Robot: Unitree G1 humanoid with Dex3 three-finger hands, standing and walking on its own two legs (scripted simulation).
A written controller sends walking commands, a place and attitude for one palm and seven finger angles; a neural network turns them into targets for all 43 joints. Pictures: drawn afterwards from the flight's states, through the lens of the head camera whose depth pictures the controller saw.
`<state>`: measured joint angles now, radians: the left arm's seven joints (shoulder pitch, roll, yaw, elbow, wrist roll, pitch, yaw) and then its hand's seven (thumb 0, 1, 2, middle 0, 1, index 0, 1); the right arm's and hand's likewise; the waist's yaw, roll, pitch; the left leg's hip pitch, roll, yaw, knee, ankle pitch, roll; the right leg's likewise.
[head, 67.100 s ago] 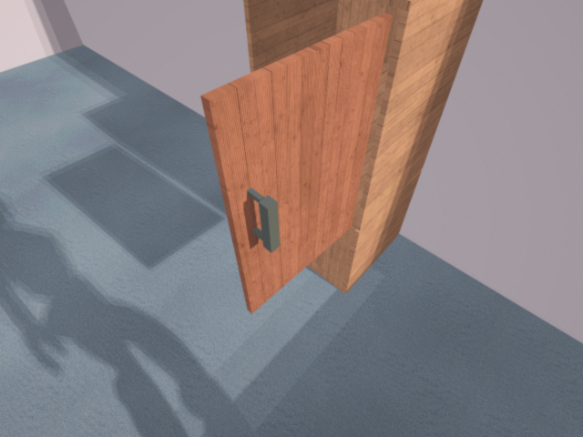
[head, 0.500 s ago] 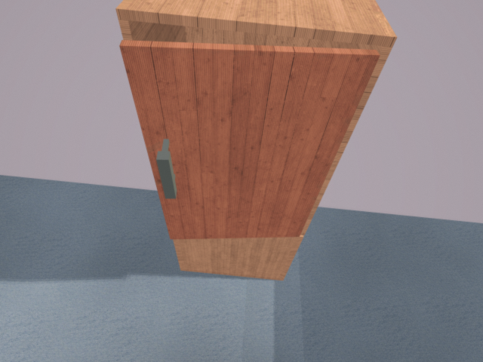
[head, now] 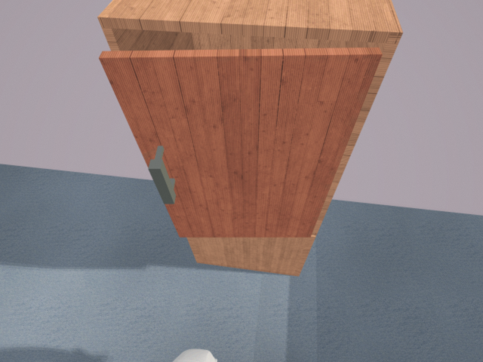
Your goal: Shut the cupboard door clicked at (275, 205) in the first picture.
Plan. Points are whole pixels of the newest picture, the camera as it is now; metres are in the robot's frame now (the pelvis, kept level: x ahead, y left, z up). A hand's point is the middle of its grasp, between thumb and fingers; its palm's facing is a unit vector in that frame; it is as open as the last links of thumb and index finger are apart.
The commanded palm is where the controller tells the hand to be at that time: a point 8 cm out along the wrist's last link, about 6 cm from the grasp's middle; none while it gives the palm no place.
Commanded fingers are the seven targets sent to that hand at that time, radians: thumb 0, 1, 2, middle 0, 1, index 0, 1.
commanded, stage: come to a stop and stand still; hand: left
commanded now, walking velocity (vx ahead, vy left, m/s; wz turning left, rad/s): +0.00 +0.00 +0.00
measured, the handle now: (164, 175) +0.44 +0.20 +0.00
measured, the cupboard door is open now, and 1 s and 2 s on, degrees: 8 8 8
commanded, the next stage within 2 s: look again from close up in 0.54 s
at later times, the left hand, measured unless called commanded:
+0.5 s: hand out of the picture +0.02 +0.25 -0.16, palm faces -0.06 -0.96 -0.28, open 7.4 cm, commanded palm none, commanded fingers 0.00 0.90 0.90 -0.20 -0.30 -0.20 -0.30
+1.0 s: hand out of the picture +0.00 +0.21 -0.18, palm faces -0.05 -0.98 -0.20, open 7.4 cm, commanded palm none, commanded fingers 0.00 0.90 0.90 -0.20 -0.30 -0.20 -0.30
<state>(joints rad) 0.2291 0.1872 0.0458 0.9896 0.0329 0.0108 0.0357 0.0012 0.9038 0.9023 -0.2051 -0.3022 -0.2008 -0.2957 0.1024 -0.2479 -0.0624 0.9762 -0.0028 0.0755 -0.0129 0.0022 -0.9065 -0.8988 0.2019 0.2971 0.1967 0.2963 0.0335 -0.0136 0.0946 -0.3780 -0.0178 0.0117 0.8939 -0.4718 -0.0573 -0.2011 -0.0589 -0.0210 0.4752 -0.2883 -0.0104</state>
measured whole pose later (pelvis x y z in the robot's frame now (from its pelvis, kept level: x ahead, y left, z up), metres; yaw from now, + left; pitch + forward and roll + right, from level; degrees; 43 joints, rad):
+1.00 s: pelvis -0.02 +0.03 +0.00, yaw -3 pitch -1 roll +1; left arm 0.27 0.16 -0.02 1.08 0.02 -0.01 0.03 0.01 0.91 0.90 -0.20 -0.30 -0.20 -0.30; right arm 0.25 -0.17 0.00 1.09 0.00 -0.01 -0.02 0.01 -0.91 -0.90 0.20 0.30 0.20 0.30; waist 0.00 0.00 0.03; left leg -0.18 0.01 0.09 0.45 -0.25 0.01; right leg -0.21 -0.04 0.05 0.48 -0.26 0.04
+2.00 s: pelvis -0.05 +0.01 -0.10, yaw +1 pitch +14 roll -2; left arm 0.40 0.22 0.16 -0.08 -0.28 -0.29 -0.22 0.02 0.90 0.90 -0.72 -0.87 -0.72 -0.87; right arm 0.26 -0.18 0.02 0.54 0.02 -0.21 -0.06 0.01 -0.90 -0.90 0.21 0.30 0.20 0.30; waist 0.01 0.04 -0.14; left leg -0.93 0.04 -0.05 1.19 -0.52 -0.03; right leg -0.88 -0.02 -0.07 1.17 -0.53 -0.01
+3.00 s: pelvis -0.03 +0.01 -0.07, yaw +1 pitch +11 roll -1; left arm 0.37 0.23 0.17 -0.06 -0.28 -0.31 -0.21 0.01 0.90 0.90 -1.30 -1.50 -1.30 -1.50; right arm 0.29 -0.25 0.02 0.50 0.02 -0.17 -0.06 0.01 -0.90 -0.90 0.21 0.30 0.20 0.30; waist 0.00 0.03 -0.12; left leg -0.75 0.03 -0.04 1.04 -0.49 -0.02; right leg -0.70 -0.02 -0.06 1.02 -0.50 0.00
